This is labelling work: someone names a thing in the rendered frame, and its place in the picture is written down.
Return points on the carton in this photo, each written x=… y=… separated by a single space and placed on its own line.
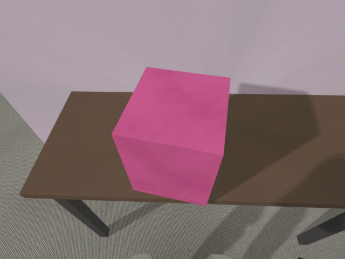
x=171 y=135

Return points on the table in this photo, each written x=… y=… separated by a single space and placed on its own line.
x=283 y=150

